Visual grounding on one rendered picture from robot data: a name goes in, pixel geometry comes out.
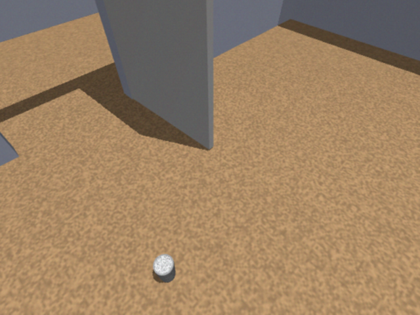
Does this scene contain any cup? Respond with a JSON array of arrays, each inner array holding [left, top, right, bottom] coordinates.
[[153, 254, 175, 282]]

